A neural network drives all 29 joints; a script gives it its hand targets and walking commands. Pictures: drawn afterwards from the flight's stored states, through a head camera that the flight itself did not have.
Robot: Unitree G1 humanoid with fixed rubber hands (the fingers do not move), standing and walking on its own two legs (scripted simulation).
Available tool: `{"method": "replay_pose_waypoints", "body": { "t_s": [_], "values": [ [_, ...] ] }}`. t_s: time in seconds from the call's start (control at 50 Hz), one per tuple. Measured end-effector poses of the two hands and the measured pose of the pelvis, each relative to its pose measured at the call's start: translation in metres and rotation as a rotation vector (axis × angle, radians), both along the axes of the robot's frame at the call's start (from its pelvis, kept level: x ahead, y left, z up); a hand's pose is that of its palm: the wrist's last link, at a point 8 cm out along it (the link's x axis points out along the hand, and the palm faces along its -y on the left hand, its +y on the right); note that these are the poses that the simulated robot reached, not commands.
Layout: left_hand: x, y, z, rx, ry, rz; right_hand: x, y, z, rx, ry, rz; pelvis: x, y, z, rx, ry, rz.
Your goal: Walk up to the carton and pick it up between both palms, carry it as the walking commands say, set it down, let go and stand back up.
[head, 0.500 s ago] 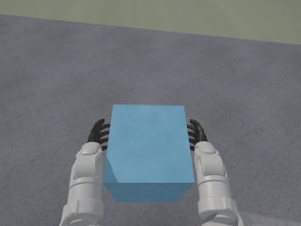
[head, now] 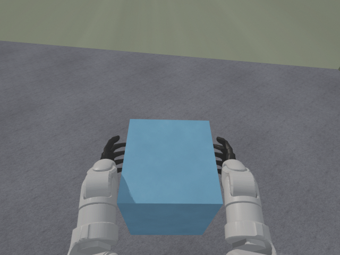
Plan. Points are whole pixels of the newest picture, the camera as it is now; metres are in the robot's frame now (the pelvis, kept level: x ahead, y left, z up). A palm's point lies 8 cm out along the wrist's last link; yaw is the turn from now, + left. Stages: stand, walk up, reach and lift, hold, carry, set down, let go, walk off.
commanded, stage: reach and lift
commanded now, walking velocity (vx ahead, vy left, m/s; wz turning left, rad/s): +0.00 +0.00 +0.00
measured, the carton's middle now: (168, 180) +0.31 +0.00 -0.01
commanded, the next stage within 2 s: hold in 0.80 s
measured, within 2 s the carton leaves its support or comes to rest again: neither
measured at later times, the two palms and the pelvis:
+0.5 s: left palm (108, 167) +0.31 +0.15 +0.06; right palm (227, 166) +0.31 -0.14 +0.05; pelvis +0.01 +0.00 +0.00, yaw +0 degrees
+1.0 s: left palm (107, 172) +0.29 +0.14 +0.06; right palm (229, 172) +0.29 -0.14 +0.05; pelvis +0.00 +0.00 +0.00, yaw +0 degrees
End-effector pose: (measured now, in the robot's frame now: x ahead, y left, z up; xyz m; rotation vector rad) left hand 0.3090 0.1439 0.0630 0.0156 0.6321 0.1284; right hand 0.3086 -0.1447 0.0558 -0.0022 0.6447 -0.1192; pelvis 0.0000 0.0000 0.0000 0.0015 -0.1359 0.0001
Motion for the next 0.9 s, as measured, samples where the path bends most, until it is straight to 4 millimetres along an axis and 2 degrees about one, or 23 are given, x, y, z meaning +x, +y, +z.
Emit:
{"method": "replay_pose_waypoints", "body": {
  "t_s": [0.18,0.5,0.9],
  "values": [
    [0.005,-0.005,-0.002,0.007,0.003,-0.021,0.001,-0.005,-0.001,-0.005,0.003,-0.012,0.004,-0.001,0.001,-0.001,0.002,-0.003],
    [0.0,0.002,-0.006,0.029,0.012,-0.031,-0.001,0.002,-0.002,-0.037,0.011,0.017,0.013,0.002,0.002,-0.003,0.004,0.002],
    [-0.013,0.001,-0.006,0.032,0.013,-0.04,-0.016,0.001,-0.002,-0.034,0.01,0.008,0.003,0.004,0.001,-0.002,-0.01,0.002]
  ]
}}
